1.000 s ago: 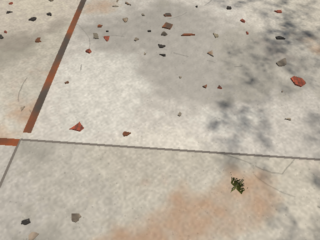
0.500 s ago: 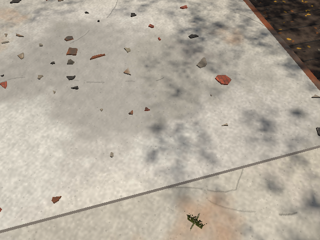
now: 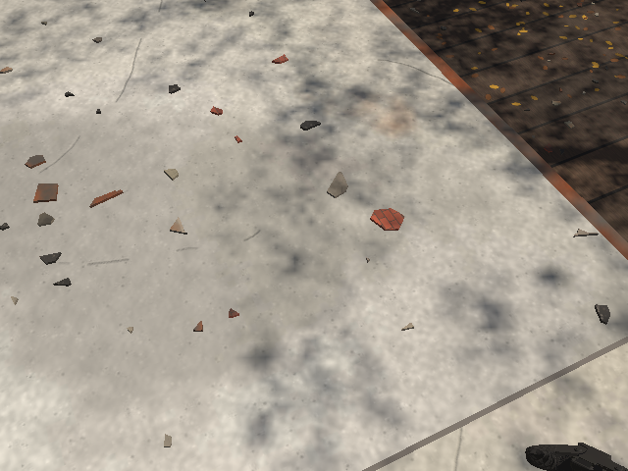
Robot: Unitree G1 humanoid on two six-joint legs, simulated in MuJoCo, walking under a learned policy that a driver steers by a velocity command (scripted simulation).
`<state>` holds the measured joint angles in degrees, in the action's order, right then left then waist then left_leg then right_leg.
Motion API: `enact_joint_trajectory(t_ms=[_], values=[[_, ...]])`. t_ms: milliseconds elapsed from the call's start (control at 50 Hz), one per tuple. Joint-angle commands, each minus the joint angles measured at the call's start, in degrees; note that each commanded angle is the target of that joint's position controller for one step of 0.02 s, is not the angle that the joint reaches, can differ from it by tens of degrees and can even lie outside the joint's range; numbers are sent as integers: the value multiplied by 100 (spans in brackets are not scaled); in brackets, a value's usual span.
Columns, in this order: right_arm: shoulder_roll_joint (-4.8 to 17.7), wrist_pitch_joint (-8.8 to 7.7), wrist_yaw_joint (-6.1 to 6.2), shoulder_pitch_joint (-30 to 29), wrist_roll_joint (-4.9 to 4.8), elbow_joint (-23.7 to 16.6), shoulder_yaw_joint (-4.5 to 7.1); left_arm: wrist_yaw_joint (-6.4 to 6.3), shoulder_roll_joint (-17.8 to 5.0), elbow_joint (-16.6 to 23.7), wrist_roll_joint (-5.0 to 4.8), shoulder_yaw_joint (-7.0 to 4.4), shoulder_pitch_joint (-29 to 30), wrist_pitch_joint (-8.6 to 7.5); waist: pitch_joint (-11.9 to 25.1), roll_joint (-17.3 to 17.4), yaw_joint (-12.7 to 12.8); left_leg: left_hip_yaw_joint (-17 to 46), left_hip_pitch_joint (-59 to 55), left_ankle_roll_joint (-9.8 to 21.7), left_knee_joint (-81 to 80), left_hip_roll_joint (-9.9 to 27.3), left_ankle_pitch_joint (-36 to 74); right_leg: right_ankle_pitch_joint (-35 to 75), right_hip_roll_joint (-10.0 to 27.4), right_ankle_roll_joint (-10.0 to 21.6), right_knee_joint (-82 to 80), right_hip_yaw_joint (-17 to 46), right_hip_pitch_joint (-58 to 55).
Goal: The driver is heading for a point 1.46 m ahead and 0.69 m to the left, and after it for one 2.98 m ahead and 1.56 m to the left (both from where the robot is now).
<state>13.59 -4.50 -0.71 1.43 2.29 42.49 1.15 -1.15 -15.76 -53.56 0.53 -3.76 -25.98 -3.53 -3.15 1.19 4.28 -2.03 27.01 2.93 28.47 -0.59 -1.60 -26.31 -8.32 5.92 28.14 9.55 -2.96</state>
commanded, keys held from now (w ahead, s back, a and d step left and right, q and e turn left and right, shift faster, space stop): q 1.00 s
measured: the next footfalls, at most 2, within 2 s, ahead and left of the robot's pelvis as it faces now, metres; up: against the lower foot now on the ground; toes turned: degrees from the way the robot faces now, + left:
right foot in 0.52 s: +0.15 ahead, -0.09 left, +0.00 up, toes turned +21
left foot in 0.98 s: +0.03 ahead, +0.09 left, +0.00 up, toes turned +33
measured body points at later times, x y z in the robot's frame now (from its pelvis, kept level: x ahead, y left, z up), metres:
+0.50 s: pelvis +0.08 +0.00 +0.02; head +0.10 +0.00 +0.47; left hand +0.16 +0.28 -0.10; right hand +0.21 -0.26 -0.11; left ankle +0.13 +0.09 -0.72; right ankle +0.11 -0.11 -0.71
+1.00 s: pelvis +0.06 +0.00 +0.01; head +0.08 +0.03 +0.46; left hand -0.01 +0.29 -0.11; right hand +0.33 -0.15 -0.09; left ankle +0.00 +0.07 -0.73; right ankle +0.11 -0.11 -0.72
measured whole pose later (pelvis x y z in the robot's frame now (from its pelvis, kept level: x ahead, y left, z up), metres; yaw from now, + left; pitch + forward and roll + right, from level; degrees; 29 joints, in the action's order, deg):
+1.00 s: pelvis +0.06 +0.00 +0.01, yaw +32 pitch +0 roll +0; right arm 16.5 3.9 -2.2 8.5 0.7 40.6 3.3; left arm -0.6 -17.4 -43.5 1.4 -3.2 -13.4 1.1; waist -3.8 -1.5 1.0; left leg -2.3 13.0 2.1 30.6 -1.9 -15.3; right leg -20.2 5.8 -0.4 36.5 -9.9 15.6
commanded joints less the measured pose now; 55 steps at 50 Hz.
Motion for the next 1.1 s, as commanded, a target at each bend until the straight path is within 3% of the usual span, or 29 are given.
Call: enact_joint_trajectory(t_ms=[20,40,60,80,120,200,300,340,440,500,520,540,560,580,600,620,640,680,760,880,940,960,980,1000,1020,1040,1060,1080,1100], values=[[1559,-76,56,2367,5,425,420,-33,-93,236,-341,-31,-1260,-71,2487,1576,-516,3267,-4671,1754,206,2798,5898,-940,-310,-447,4690,-375,2545],[1179,28,-9,2069,-260,327,371,-59,-568,90,-30,-61,-1049,-12,2362,571,-498,3496,-4018,1695,-271,2404,5107,-422,-8,-384,4918,-68,2674],[758,49,-13,1370,-312,240,256,-24,-558,218,81,-56,-348,18,1429,265,-366,2701,-3214,1531,-481,2021,4249,-1,322,-447,4745,-236,2916],[481,69,-16,1042,-266,192,168,2,-518,346,157,-25,120,35,966,17,-356,2276,-2685,1339,-679,1679,3804,191,524,-473,4412,-383,3044],[605,103,23,1129,-275,316,181,71,-465,506,219,-10,414,181,672,250,-260,1784,-1982,1124,-959,1244,3653,423,702,-555,3963,-520,2812],[949,174,6,1269,-190,361,307,39,-294,604,145,58,481,373,879,349,-140,1609,-1427,1119,-1076,1025,3058,409,667,-735,3375,-706,2553],[1051,449,38,1426,-138,256,424,-25,-367,876,123,72,1291,544,659,562,-398,2227,-988,992,-1512,828,-743,555,734,-802,2605,-688,2811],[1072,528,48,1472,-123,218,469,-45,-360,964,98,88,1538,545,514,619,-503,2512,-976,950,-1599,801,-1599,562,714,-807,2273,-646,2860],[1094,662,31,1434,-80,132,551,-147,-334,1073,-38,143,1559,418,496,715,-580,3023,-1142,841,-1346,767,-1232,262,473,-669,1218,-612,2367],[1051,725,28,1142,-171,37,556,-232,-370,977,-69,138,908,282,500,646,-216,3094,-821,402,-984,469,-1185,865,429,-446,-696,-595,1246],[804,710,45,1249,-225,-31,493,-283,-759,1005,2,51,913,245,472,32,-336,2691,-376,57,-454,50,-2082,611,1202,-252,-1473,164,846],[485,670,56,1371,-325,-200,428,-295,-1364,1206,98,-72,1283,279,454,-1333,-544,1313,501,-269,937,-912,-2810,598,2725,358,-1931,1869,662],[1001,651,105,1405,-88,-65,544,-249,-1264,1293,170,-71,1650,315,245,-895,-577,803,522,-337,2297,-735,-3075,1742,3135,789,-1736,1837,1454],[1116,656,88,1428,-64,-19,596,-214,-846,1343,127,33,1676,310,307,-586,-680,812,184,-352,2945,-502,-2887,2617,2921,860,-1505,1396,1677],[1054,694,64,1558,-61,77,598,-184,-579,1366,83,104,1877,302,223,-447,-824,762,136,-374,3353,-433,-2581,3073,2506,683,-1355,729,1720],[1007,755,35,1639,-48,122,592,-177,-527,1420,66,123,1979,294,263,-629,-863,687,239,-413,3672,-420,-2329,3342,2184,509,-1241,249,1519],[977,804,-13,1694,-57,150,576,-188,-532,1466,80,125,1943,297,318,-874,-805,582,378,-480,3913,-414,-2267,3814,2033,466,-1121,-55,1293],[934,854,-89,1419,-114,39,532,-172,-590,1419,96,96,1580,310,390,-888,-582,467,586,-604,3786,-347,-2216,4419,2002,501,-940,-310,817],[828,916,-171,921,-157,-200,448,-150,-798,1290,93,-17,1052,326,476,-1000,-249,358,665,-707,2983,-192,-2354,4477,2286,630,-804,-334,116],[739,927,-206,718,-236,-435,355,-5,-1004,1308,130,-127,1200,337,549,-1210,-228,-119,-538,-448,1583,-99,-2523,4301,2440,545,-589,-769,646],[733,872,-193,848,-243,-483,348,34,-1104,1289,81,-181,1276,378,603,-1202,-354,-289,-1096,-252,578,-154,-2157,4042,2491,360,-209,-919,810],[714,822,-163,1031,-195,-436,344,32,-1103,1281,27,-189,1348,401,629,-1030,-527,-313,-1571,-162,-228,-210,-1504,3608,2405,130,147,-1125,1088],[900,745,-99,1178,-111,-394,381,39,-1022,1225,35,-183,1155,418,681,-474,-605,227,-2208,-67,-949,-21,-904,2711,2222,-232,791,-1396,1663],[1543,650,-32,1266,-56,-466,491,70,-557,1387,137,-76,920,472,690,1178,-435,2313,-2966,253,-1253,1579,432,-195,1563,-672,2316,-1902,3100],[2057,632,-44,1602,-155,-474,645,-45,-484,1675,137,1,1419,588,565,1373,-789,3146,-2415,1214,-1060,2434,2015,-1187,873,-765,3023,-1309,3724],[1660,626,-36,1747,-207,-361,544,-43,-660,1573,105,-49,1408,647,470,504,-712,2463,-2577,1410,-748,2160,3037,-951,1072,-774,3574,-964,3698],[1489,642,17,1413,-211,-407,495,-36,-553,1553,14,-8,1414,636,400,863,-644,2238,-2203,1377,-925,1918,2235,-562,1061,-761,3586,-889,3629],[1180,668,38,1075,-179,-420,404,13,-759,1439,25,-63,1405,587,287,603,-480,1922,-2186,1066,-1225,1388,744,16,1213,-757,3306,-786,3581],[1043,667,73,959,-199,-421,353,84,-883,1368,116,-115,1342,567,283,792,-464,1823,-2209,924,-1416,1128,-200,328,1177,-753,3232,-910,3531]])
Over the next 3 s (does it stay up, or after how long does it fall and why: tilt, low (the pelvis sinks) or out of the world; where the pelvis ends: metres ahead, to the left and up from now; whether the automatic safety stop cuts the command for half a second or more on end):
stays up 0.79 0.49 0.03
